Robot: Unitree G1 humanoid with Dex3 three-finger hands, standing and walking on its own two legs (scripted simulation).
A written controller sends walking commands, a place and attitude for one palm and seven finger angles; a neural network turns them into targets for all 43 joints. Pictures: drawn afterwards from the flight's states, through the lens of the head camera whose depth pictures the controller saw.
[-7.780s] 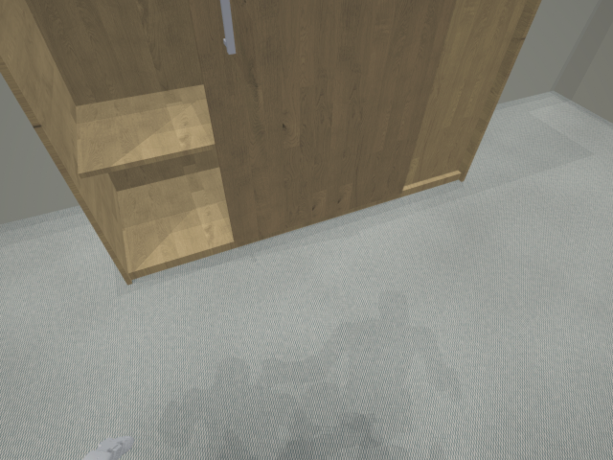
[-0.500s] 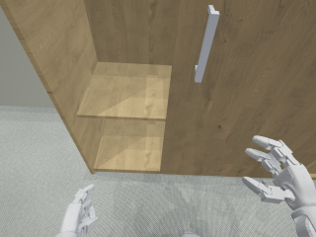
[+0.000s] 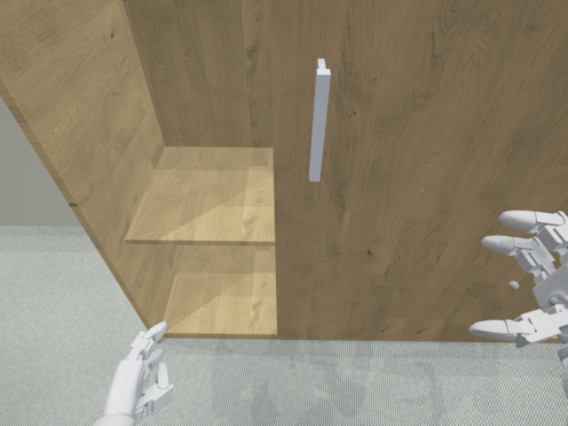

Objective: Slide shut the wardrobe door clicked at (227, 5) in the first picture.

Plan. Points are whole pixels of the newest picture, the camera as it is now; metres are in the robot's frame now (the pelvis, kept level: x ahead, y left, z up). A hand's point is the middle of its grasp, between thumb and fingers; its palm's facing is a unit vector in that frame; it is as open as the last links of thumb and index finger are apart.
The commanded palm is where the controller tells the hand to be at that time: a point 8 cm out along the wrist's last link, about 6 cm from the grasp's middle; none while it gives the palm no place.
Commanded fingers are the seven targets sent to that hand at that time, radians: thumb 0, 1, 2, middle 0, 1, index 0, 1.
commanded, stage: raise the hand with hooked fingers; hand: right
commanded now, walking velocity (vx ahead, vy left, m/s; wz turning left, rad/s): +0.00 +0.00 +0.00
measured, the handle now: (317, 124) +0.53 -0.04 +0.18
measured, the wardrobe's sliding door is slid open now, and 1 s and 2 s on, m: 0.42 0.42 0.42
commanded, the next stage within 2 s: move the hooked fingers beside the handle in 0.88 s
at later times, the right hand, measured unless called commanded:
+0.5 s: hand (546, 229) +0.28 -0.27 +0.20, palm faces +0.09 +0.99 -0.10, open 14.0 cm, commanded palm +0.23 -0.31 +0.20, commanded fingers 0.00 0.50 -0.30 0.30 1.20 0.30 1.20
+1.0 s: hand (492, 228) +0.29 -0.22 +0.20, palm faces +0.07 +0.99 -0.10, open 13.9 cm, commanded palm +0.25 -0.27 +0.20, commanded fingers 0.00 0.50 -0.30 0.30 1.20 0.30 1.20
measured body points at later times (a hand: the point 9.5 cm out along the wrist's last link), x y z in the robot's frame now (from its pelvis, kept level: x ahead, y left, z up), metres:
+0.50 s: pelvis +0.00 +0.02 +0.01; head -0.02 +0.03 +0.46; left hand +0.18 +0.24 -0.06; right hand +0.27 -0.33 +0.21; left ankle -0.01 +0.13 -0.73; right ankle +0.02 -0.09 -0.73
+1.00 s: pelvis +0.01 +0.05 +0.01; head -0.01 +0.08 +0.46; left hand +0.20 +0.28 -0.06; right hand +0.28 -0.27 +0.21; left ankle -0.01 +0.13 -0.73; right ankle +0.02 -0.09 -0.73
